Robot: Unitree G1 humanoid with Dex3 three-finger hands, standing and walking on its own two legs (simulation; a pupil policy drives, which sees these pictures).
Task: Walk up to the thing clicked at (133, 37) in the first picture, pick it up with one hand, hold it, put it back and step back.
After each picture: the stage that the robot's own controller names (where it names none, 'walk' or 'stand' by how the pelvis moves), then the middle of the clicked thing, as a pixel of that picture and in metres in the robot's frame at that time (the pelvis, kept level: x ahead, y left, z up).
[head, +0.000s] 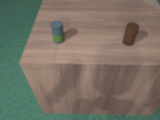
stand; (130, 34) +0.72 -0.23 -0.06
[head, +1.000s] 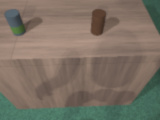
rise first; (97, 22) +0.69 -0.04 -0.02
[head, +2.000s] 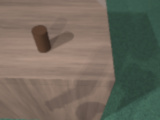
stand; (41, 39) +0.55 +0.25 -0.03
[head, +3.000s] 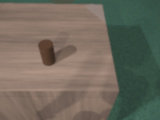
stand; (47, 53) +0.54 +0.20 -0.05
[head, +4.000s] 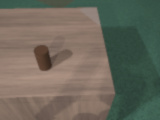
stand; (43, 58) +0.53 +0.22 -0.06
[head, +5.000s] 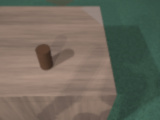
stand; (44, 57) +0.53 +0.21 -0.06
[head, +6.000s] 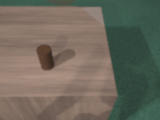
stand; (45, 57) +0.53 +0.20 -0.06
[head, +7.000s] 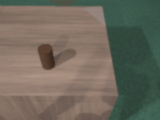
stand; (46, 57) +0.53 +0.20 -0.06
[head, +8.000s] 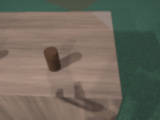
rise first; (52, 59) +0.53 +0.21 -0.06
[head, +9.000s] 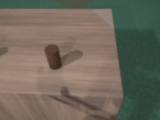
go down; (53, 57) +0.54 +0.20 -0.06
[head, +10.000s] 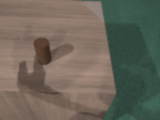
go down; (43, 51) +0.54 +0.19 -0.04
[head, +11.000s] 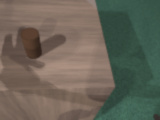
go down; (32, 44) +0.52 +0.20 -0.01
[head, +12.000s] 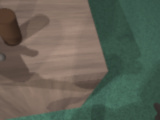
close in; (9, 28) +0.52 +0.21 +0.02
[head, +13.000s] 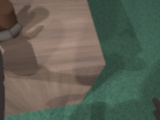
close; (6, 20) +0.54 +0.20 +0.04
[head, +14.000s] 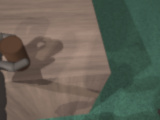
lift; (16, 54) +0.43 +0.21 +0.04
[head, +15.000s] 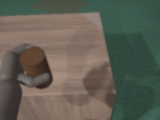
lift; (38, 69) +0.31 +0.15 +0.16
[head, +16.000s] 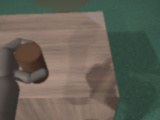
hold; (33, 64) +0.32 +0.16 +0.17
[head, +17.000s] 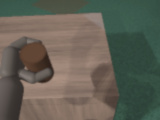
crouch; (39, 64) +0.32 +0.14 +0.18
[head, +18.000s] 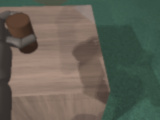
crouch; (23, 34) +0.44 +0.19 +0.17
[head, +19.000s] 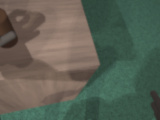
lower; (1, 29) +0.51 +0.20 +0.02
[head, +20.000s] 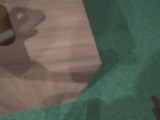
lower; (0, 26) +0.51 +0.20 +0.04
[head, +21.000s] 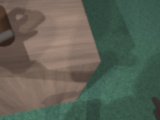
lower; out of the picture +0.51 +0.20 +0.04
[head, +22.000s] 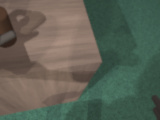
lower; (1, 28) +0.51 +0.20 +0.04
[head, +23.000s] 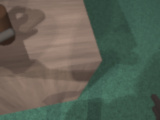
rest; out of the picture +0.51 +0.20 +0.04
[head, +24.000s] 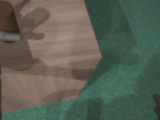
open; (5, 23) +0.52 +0.18 +0.05
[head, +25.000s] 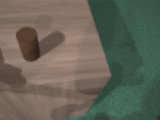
sink last; (29, 45) +0.49 +0.17 +0.01
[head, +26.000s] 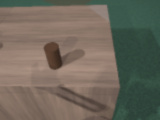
stand; (53, 56) +0.52 +0.19 +0.00
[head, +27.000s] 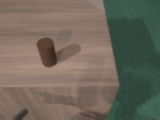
stand; (47, 53) +0.50 +0.18 +0.00
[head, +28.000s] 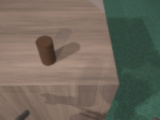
stand; (46, 51) +0.50 +0.18 +0.01
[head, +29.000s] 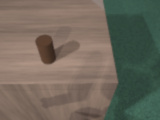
stand; (46, 50) +0.50 +0.18 +0.00
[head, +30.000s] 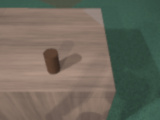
stand; (52, 61) +0.52 +0.18 -0.06
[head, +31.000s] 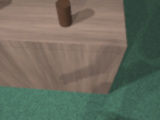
walk; (64, 13) +0.67 +0.12 -0.03
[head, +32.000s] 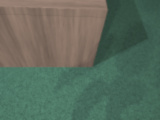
walk; out of the picture +0.96 +0.19 -0.05
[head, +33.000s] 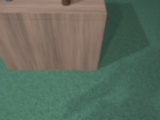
stand; out of the picture +1.11 +0.19 -0.05
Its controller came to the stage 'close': yes
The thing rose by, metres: 0.23
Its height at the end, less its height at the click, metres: +0.00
